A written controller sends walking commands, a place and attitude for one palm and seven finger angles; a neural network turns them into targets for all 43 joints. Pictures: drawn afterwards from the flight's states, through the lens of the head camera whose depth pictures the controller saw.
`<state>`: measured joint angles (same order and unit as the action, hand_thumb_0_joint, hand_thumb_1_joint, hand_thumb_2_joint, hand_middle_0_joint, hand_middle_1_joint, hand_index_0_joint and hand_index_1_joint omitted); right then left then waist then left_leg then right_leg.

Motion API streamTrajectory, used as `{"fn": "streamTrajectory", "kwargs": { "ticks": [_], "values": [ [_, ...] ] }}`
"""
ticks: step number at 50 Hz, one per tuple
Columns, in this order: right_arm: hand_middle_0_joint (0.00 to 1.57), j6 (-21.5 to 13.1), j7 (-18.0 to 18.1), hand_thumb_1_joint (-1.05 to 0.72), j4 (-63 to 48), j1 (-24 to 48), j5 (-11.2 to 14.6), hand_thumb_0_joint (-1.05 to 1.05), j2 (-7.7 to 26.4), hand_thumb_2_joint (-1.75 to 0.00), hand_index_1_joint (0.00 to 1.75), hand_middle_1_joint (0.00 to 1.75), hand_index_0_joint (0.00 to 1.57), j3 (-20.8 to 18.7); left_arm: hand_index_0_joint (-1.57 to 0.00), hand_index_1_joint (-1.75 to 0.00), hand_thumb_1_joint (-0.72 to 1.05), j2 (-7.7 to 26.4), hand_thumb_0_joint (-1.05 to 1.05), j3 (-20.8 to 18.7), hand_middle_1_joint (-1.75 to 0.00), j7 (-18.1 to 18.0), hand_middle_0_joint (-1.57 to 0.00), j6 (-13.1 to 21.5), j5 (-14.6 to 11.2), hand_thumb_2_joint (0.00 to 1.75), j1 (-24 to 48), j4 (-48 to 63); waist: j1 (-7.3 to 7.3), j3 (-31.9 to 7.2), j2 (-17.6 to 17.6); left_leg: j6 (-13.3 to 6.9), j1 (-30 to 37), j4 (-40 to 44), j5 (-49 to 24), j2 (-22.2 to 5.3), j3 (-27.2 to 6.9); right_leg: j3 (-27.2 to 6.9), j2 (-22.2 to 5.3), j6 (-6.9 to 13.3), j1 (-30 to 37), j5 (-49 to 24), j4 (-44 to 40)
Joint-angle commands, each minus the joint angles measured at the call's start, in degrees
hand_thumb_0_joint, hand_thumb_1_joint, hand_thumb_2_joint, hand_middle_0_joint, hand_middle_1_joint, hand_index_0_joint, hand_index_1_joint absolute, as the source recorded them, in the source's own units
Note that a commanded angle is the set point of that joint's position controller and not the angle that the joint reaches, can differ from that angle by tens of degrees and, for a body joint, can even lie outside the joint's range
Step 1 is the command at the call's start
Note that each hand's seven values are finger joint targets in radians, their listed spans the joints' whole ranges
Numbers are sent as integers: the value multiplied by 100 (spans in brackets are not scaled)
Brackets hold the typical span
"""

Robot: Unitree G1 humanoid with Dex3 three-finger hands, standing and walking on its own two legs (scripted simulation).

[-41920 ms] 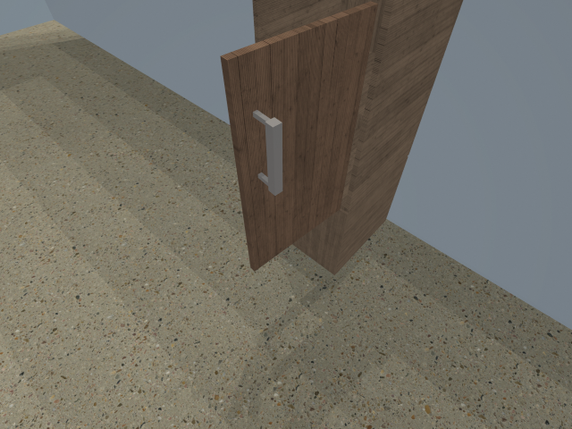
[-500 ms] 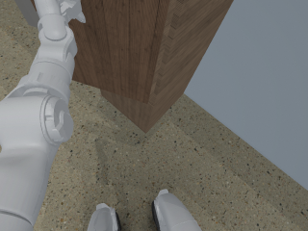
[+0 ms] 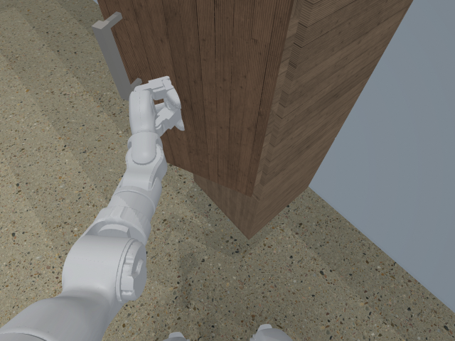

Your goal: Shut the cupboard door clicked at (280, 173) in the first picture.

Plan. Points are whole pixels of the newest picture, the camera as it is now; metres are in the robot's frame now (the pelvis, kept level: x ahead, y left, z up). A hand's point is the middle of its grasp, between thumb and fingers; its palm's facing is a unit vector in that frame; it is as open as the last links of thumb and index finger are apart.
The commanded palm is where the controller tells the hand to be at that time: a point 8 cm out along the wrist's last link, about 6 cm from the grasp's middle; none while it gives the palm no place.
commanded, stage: pull the fist back off the door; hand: left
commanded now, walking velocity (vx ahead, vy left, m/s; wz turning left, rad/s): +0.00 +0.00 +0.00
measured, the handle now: (121, 59) +0.64 +0.16 +0.10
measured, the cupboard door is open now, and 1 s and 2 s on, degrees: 24 24 24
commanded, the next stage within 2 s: draw the hand back to the body in 0.10 s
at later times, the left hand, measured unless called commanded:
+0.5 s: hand (149, 134) +0.43 +0.09 +0.12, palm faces +0.09 -1.00 -0.02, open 3.1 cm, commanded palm +0.38 +0.14 +0.13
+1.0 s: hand (51, 220) +0.28 +0.18 +0.16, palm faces +0.18 -0.96 -0.23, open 3.3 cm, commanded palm +0.23 +0.23 +0.18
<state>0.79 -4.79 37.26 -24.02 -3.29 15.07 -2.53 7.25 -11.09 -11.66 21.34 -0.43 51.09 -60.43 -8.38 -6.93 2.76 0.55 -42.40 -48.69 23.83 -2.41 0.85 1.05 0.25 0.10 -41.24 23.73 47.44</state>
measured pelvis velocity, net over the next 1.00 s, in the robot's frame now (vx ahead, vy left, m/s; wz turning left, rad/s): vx -0.01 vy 0.00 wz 0.02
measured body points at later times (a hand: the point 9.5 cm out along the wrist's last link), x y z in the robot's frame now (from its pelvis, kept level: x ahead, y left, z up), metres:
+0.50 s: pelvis -0.01 -0.01 +0.01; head +0.03 -0.03 +0.46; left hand +0.42 +0.15 +0.12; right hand +0.01 -0.26 -0.12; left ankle -0.01 +0.12 -0.70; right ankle -0.02 -0.12 -0.70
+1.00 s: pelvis -0.01 +0.00 +0.04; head -0.03 -0.02 +0.49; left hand +0.26 +0.23 +0.17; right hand +0.20 -0.21 -0.03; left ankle -0.01 +0.12 -0.70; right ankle -0.02 -0.12 -0.70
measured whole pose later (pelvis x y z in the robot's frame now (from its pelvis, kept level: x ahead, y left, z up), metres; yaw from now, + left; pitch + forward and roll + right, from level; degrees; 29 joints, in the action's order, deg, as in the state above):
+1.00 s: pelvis -0.01 +0.00 +0.04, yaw +1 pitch -2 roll +0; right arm -0.4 4.4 32.2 -8.3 2.0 12.8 2.7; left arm 14.2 -4.1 -2.9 3.9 -3.2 -1.2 -2.4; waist 1.7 -0.8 2.8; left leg 0.1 -9.3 -25.5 13.9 -0.6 1.3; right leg 1.0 -1.1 -0.3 -8.9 15.0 26.2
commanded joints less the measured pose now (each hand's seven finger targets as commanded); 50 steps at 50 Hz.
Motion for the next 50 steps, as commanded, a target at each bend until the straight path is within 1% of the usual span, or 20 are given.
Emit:
{"fn": "streamTrajectory", "kwargs": {
  "ticks": [1, 4, 5, 6, 11, 12, 14, 17, 19, 22, 25, 31, 36, 37, 38, 41, 44, 45, 49, 50],
  "values": [
    [20, -58, 100, -90, -299, -709, 56, 0, 661, -90, 30, 30, 20, -254, -130, -150, 90, 484, 0, 189, -150, -26, -130, 356, -7, 90, 2518, 1500, -132, -2382, -304, -163, 1761, 265, -2543, 294, 95, 115, 222, 23, 1298, -3323, -428],
    [20, -37, 197, -90, -245, -562, 81, 0, 658, -90, 30, 30, 20, -201, -130, -150, 90, 691, 0, 119, -150, -109, -130, 317, 20, 90, 3022, 1353, -239, -2022, -428, -190, 1570, 340, -2021, 322, 109, 45, 185, -4, 1238, -2979, -540],
    [20, -50, 220, -90, -215, -489, 78, 0, 642, -90, 30, 30, 20, -183, -130, -150, 90, 723, 0, 108, -150, -131, -130, 356, 21, 90, 3296, 1342, -277, -2119, -400, -187, 1569, 345, -1891, 341, 83, 21, 160, -16, 1210, -2856, -539],
    [20, -69, 233, -90, -214, -443, 73, 0, 618, -90, 30, 30, 20, -169, -130, -150, 90, 706, 0, 97, -150, -135, -130, 376, 6, 90, 3265, 1252, -224, -2109, -448, -183, 1536, 360, -1809, 349, 68, 22, 165, -6, 1236, -2770, -536],
    [20, -141, 266, -90, -165, -350, 60, 0, 645, -90, 30, 30, 20, -117, -130, -150, 90, 762, 0, 68, -150, -61, -130, 441, -4, 90, 3296, 576, -294, -2057, -502, -184, 1331, 328, -1517, 360, 38, -16, 137, -13, 1047, -2456, -531],
    [20, -137, 261, -90, -239, -355, 72, 0, 666, -90, 30, 30, 20, -122, -130, -150, 90, 1013, 0, -181, -150, -11, -130, 443, -4, 90, 2938, 583, -97, -2254, -465, -171, 1319, 358, -1588, 373, 50, -21, 130, 17, 1258, -2525, -492],
    [20, -98, 257, -90, -420, -328, 94, 0, 671, -90, 30, 30, 20, -116, -130, -150, 90, 1169, 0, -384, -150, 114, -130, 437, -50, 90, 2223, 763, 195, -2601, -279, -152, 1496, 454, -1921, 379, 101, -3, 134, 65, 1648, -2816, -443],
    [20, -54, 261, -90, -666, -213, 185, 0, 636, -90, 30, 30, 20, -118, -130, -150, 90, 1160, 0, -382, -150, 341, -130, 335, -184, 90, 1366, 1473, 394, -2593, -499, -189, 1498, 589, -2069, 366, 222, -29, 157, 48, 2126, -3210, -569],
    [20, -37, 303, -90, -769, -144, 256, 0, 635, -90, 30, 30, 20, -122, -130, -150, 90, 1103, 0, -317, -150, 477, -130, 197, -304, 90, 970, 1905, 426, -2338, -770, -206, 1528, 746, -1970, 344, 240, -9, 173, 32, 2294, -3176, -725],
    [20, -80, 388, -90, -835, 95, 370, 0, 635, -90, 30, 30, 20, -139, -130, -150, 90, 1121, 0, -214, -150, 620, -130, 45, -516, 90, 817, 2947, 440, -2092, -771, -228, 1782, 962, -1793, 312, 267, -14, 183, 11, 2434, -2989, -983],
    [20, -229, 483, -90, -839, 339, 441, 0, 562, -90, 30, 30, 20, -115, -130, -150, 90, 942, 0, 88, -150, 733, -130, -49, -614, 90, 666, 3918, 435, -1995, -247, -243, 2235, 1095, -1703, 301, 266, -6, 185, 14, 2362, -2688, -1152],
    [20, -443, 619, -90, -858, 852, 544, 0, 547, -90, 30, 30, 20, -22, -130, -150, 90, 918, 0, 199, -150, 1027, -130, -585, -787, 90, -666, 4420, 654, -1153, -325, -237, 2362, 1504, -1210, 305, 216, 46, 146, 30, 2327, -1852, -1532],
    [20, -533, 709, -90, -1086, 1348, 617, 0, 516, -90, 30, 30, 20, 75, -116, -135, 90, 1021, 0, 111, -135, 1267, -116, -1046, -966, 90, -1496, 5329, 850, -1025, -400, -235, 2679, 1742, -1333, 307, 197, 80, 94, 47, 2601, -1864, -1678],
    [20, -440, 785, -90, -1157, 1489, 609, 0, 365, -90, 30, 30, 20, 86, -113, -132, 90, 1257, 0, 547, -132, 1092, -113, -977, -499, 90, -1865, 5816, 753, -842, -566, -262, 2932, 2009, -1367, 332, 213, -88, -4, 1, 2705, -1792, -1975],
    [20, -402, 841, -90, -1184, 1568, 587, 0, 389, -90, 30, 30, 20, 93, -111, -129, 90, 1290, 0, 389, -129, 987, -111, -1025, -495, 90, -2252, 5880, 789, -677, -650, -265, 2976, 2105, -1349, 305, 182, -51, -10, 0, 2756, -1693, -2071],
    [20, -303, 928, -90, -1183, 1778, 574, 0, 363, -90, 30, 30, 20, 191, -102, -120, 90, 1348, 0, 434, -120, 879, -102, -1163, -398, 90, -2725, 6295, 821, -273, -515, -264, 3241, 2387, -1408, 275, 154, -5, -2, 11, 2886, -1666, -2325],
    [20, -276, 974, -90, -1196, 1878, 545, 0, 354, -90, 30, 30, 20, 247, -94, -111, 90, 1509, 0, 298, -111, 835, -94, -1258, -348, 90, -3115, 6704, 868, -115, -348, -249, 3474, 2597, -1517, 251, 119, 27, 19, 37, 3069, -1681, -2531],
    [20, -279, 978, -90, -1217, 1921, 536, 0, 316, -90, 30, 30, 20, 286, -92, -108, 90, 1409, 0, 367, -108, 832, -92, -1290, -337, 90, -3213, 6877, 863, -102, -175, -237, 3580, 2661, -1593, 261, 116, 52, 12, 47, 3135, -1752, -2544],
    [20, -354, 961, -90, -1241, 2002, 477, 0, 307, -90, 30, 30, 20, 314, -81, -96, 90, 1529, 0, 245, -96, 785, -81, -1362, -299, 90, -3836, 7660, 930, -184, 140, -204, 3880, 2802, -1930, 240, 86, 97, 27, 73, 3400, -1987, -2668],
    [20, -361, 956, -90, -1244, 2000, 456, 0, 286, -90, 30, 30, 20, 339, -78, -93, 90, 1521, 0, 202, -93, 769, -78, -1391, -305, 90, -4019, 7751, 933, -147, 78, -197, 3895, 2837, -1986, 246, 63, 129, 18, 70, 3447, -2050, -2669]
  ]
}}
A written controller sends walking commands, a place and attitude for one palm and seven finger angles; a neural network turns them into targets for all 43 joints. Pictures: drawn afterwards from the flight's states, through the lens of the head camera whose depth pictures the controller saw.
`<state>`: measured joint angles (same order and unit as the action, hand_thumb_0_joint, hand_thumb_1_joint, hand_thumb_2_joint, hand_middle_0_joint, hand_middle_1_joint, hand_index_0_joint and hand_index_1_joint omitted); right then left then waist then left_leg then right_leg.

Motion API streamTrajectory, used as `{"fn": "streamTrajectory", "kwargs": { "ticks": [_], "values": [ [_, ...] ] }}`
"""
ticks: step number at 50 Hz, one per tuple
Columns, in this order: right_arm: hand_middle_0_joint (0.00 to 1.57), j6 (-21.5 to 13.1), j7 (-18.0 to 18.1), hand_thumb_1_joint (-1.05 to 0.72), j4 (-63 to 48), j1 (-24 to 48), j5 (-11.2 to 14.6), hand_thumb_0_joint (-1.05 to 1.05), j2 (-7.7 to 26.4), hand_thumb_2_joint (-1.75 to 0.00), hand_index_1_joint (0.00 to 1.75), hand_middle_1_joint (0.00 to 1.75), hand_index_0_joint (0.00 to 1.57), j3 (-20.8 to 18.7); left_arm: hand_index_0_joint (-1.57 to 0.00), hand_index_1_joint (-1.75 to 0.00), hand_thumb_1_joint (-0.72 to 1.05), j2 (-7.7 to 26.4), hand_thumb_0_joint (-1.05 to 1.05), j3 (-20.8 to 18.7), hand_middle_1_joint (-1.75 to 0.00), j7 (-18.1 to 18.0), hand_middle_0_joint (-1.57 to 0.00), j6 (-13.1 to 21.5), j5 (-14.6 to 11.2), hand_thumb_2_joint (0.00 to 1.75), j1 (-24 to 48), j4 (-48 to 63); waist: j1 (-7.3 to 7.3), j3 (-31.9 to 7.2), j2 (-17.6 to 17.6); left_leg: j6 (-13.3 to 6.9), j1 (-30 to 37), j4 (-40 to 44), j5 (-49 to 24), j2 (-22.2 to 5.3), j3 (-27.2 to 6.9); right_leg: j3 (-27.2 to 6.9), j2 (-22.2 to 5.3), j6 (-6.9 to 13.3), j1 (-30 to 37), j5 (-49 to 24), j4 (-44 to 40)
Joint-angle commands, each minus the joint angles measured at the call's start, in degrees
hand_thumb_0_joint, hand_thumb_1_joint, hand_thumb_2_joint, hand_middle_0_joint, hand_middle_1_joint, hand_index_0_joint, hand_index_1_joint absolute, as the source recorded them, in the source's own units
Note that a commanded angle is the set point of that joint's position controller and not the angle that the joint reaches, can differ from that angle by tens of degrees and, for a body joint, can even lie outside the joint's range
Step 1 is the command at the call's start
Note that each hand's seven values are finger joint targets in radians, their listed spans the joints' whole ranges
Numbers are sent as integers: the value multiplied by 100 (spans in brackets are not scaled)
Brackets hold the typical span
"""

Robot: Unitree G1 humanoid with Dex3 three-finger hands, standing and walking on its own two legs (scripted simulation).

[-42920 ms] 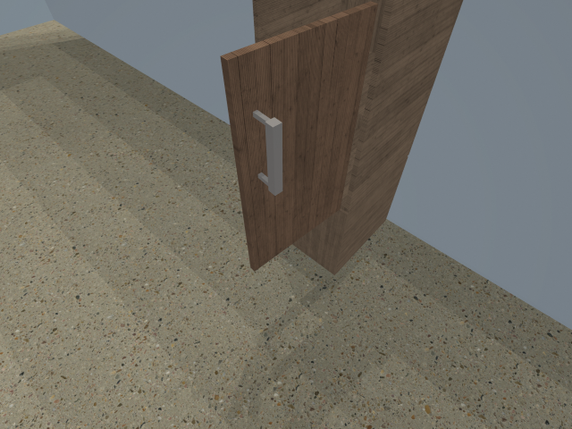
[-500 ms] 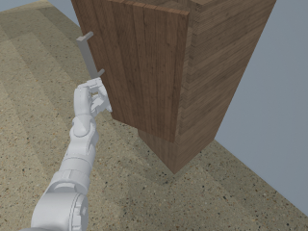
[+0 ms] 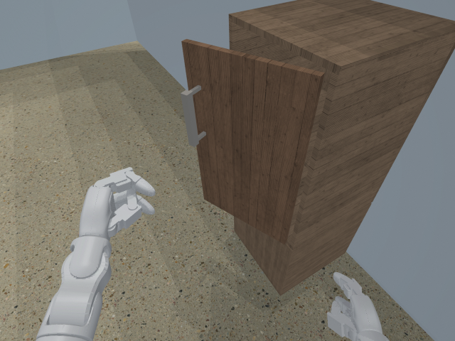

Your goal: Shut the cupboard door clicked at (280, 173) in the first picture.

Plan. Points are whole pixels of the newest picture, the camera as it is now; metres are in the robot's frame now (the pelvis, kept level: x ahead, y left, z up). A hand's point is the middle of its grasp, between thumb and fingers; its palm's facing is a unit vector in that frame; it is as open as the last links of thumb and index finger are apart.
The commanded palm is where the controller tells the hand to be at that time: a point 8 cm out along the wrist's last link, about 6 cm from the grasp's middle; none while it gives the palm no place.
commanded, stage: draw the hand back to the body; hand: left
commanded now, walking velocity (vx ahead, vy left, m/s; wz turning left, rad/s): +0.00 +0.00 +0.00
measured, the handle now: (195, 116) +0.65 +0.15 +0.06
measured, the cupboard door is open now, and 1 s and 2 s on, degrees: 24 24 24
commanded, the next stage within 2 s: step back with the hand held close in 0.80 s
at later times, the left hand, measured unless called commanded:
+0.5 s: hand (33, 246) +0.19 +0.28 +0.16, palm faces +0.48 -0.76 -0.45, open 6.7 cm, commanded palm +0.15 +0.30 +0.17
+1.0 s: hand (40, 242) +0.20 +0.27 +0.16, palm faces +0.46 -0.78 -0.43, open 7.4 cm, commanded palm +0.15 +0.30 +0.17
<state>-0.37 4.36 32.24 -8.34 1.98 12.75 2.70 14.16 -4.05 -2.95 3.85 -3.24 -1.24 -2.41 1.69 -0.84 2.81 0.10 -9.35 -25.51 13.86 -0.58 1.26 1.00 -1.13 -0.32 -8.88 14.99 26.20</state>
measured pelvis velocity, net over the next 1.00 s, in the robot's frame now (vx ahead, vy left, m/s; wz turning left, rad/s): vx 0.01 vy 0.00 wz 0.01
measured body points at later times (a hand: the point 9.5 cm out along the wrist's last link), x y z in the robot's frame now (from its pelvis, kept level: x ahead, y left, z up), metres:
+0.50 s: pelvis +0.02 +0.00 +0.00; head -0.01 -0.03 +0.45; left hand +0.16 +0.32 +0.18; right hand +0.20 -0.22 -0.09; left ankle +0.00 +0.12 -0.74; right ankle -0.01 -0.12 -0.74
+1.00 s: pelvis +0.01 +0.00 +0.00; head -0.01 -0.03 +0.45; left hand +0.17 +0.31 +0.18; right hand +0.20 -0.22 -0.09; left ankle +0.00 +0.12 -0.74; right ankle -0.01 -0.12 -0.74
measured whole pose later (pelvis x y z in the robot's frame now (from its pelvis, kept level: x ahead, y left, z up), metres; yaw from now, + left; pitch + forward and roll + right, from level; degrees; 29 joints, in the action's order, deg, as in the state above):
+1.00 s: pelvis +0.01 +0.00 +0.00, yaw +1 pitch -2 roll -1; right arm -4.4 4.3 35.5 -11.4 0.6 13.0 1.4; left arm 19.5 -21.1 -5.4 6.2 -3.4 -26.3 19.3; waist 2.6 -1.1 4.8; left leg 0.1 -8.8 -25.7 14.6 -1.3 0.3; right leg 2.0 -0.4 -0.4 -6.4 14.2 22.9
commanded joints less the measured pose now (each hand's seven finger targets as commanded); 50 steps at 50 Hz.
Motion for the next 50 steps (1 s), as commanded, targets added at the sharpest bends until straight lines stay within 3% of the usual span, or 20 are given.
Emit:
{"fn": "streamTrajectory", "kwargs": {
  "ticks": [1, 8, 11, 16, 19, 21, 22, 26, 29, 33, 34, 35, 41, 46, 47, 48, 50],
  "values": [
    [20, -254, 39, -90, -738, 466, -74, 0, 511, -90, 30, 30, 20, -183, -75, -90, 90, 854, 0, -552, -90, -117, -75, 340, -18, 90, 1098, 2084, -68, -673, 135, -131, 590, 543, -1009, 51, 19, 146, 163, 117, 218, -1165, -565],
    [20, -318, 29, -90, -723, 535, -154, 0, 503, -90, 30, 30, 20, -190, -56, -69, 90, 1179, 0, -1208, -69, -201, -56, 269, -35, 90, -182, 2664, 63, -531, -109, -116, 522, 563, -1278, 48, 4, 201, 148, 92, 422, -1389, -598],
    [20, -367, 15, -90, -720, 564, -151, 0, 496, -90, 30, 30, 20, -213, -47, -60, 90, 1278, 0, -1423, -60, -219, -47, 306, -27, 90, -609, 2992, 106, -535, 113, -90, 525, 548, -1427, 38, -3, 203, 128, 95, 468, -1426, -567],
    [20, -499, 22, -90, -677, 543, -162, 0, 503, -90, 30, 30, 20, -270, -34, -45, 90, 1568, 0, -1982, -45, -298, -34, 372, -55, 90, -1441, 3288, 187, -465, -21, -104, 423, 509, -1448, 29, 0, 226, 116, 70, 478, -1411, -553],
    [20, -596, 28, -90, -639, 516, -163, 0, 531, -90, 30, 30, 20, -330, -25, -36, 90, 1823, 0, -2392, -36, -337, -25, 408, -67, 90, -1968, 3459, 245, -505, 74, -116, 389, 440, -1575, 27, 37, 205, 99, 52, 504, -1536, -544],
    [20, -641, 34, -90, -642, 495, -145, 0, 493, -90, 30, 30, 20, -344, -20, -30, 90, 1794, 0, -2483, -30, -356, -20, 451, -81, 90, -2199, 3579, 237, -413, 69, -115, 356, 418, -1536, 20, 63, 215, 89, 45, 428, -1493, -525],
    [20, -667, 36, -90, -600, 484, -145, 0, 506, -90, 30, 30, 20, -339, -20, -30, 90, 1576, 0, -2234, -30, -342, -20, 451, -61, 90, -2080, 3538, 174, -287, 98, -122, 350, 425, -1453, 27, 73, 213, 86, 38, 304, -1398, -544],
    [20, -759, 93, -90, -520, 405, -150, 0, 596, -90, 30, 30, 20, -384, -20, -30, 90, 1486, 0, -2079, -30, -375, -20, 421, -35, 90, -1729, 3242, 102, -8, -254, -177, 314, 478, -1016, 27, 52, 206, 84, 2, 28, -923, -655],
    [20, -792, 130, -90, -488, 432, -155, 0, 612, -90, 30, 30, 20, -400, -20, -30, 90, 1619, 0, -2181, -30, -397, -20, 450, -20, 90, -1679, 3244, 152, -127, -240, -200, 356, 483, -924, 49, 49, 165, 76, 13, 100, -804, -691],
    [20, -839, 124, -90, -509, 485, -165, 0, 543, -90, 30, 30, 20, -368, -20, -30, 90, 1663, 0, -2233, -30, -418, -20, 508, 1, 90, -1690, 3541, 208, -356, 189, -170, 417, 468, -1101, 78, 57, 159, 65, 45, 281, -1009, -597],
    [20, -864, 120, -90, -492, 483, -173, 0, 561, -90, 30, 30, 20, -362, -20, -30, 90, 1816, 0, -2368, -30, -426, -20, 512, 1, 90, -1768, 3566, 238, -343, 239, -158, 381, 471, -1105, 76, 39, 149, 65, 54, 328, -1021, -631],
    [20, -879, 115, -90, -511, 498, -169, 0, 511, -90, 30, 30, 20, -346, -20, -30, 90, 1685, 0, -2278, -30, -413, -20, 524, -7, 90, -1793, 3616, 221, -314, 232, -149, 384, 480, -1151, 66, 47, 161, 59, 52, 326, -1067, -598],
    [20, -840, 98, -90, -522, 478, -160, 0, 490, -90, 30, 30, 20, -347, -20, -30, 90, 1637, 0, -2333, -30, -364, -20, 490, -57, 90, -1944, 3378, 211, -29, 59, -130, 296, 518, -1064, 27, 85, 156, 93, 35, 211, -1002, -683],
    [20, -809, 85, -90, -536, 457, -163, 0, 515, -90, 30, 30, 20, -362, -20, -30, 90, 1582, 0, -2283, -30, -336, -20, 460, -77, 90, -1974, 3309, 198, -64, -14, -152, 326, 524, -1038, 14, 98, 137, 86, 22, 212, -980, -721],
    [20, -670, 42, -90, -688, 446, -119, 0, 699, -90, 30, 30, 20, -430, -20, -30, 90, 2146, 0, -2777, -30, -391, -20, 675, -34, 90, -1415, 3632, -7, 76, -55, -241, -122, 142, -627, -93, 23, -313, -237, 65, -194, -1091, -1025],
    [20, -596, 55, -90, -588, 455, -146, 0, 649, -90, 30, 30, 20, -438, -20, -30, 90, 1844, 0, -2520, -30, -373, -20, 707, -41, 90, -1937, 3233, -47, -1, -362, -246, -84, -57, -533, -51, -35, -438, -408, 117, -349, -1045, -1105],
    [20, -487, 38, -90, -602, 439, -150, 0, 620, -90, 30, 30, 20, -467, -20, -30, 90, 1763, 0, -2416, -30, -370, -20, 787, -6, 90, -2218, 3272, -64, -182, -582, -212, -148, -228, -613, -33, -44, -439, -567, 177, -387, -1212, -1020]
  ]
}}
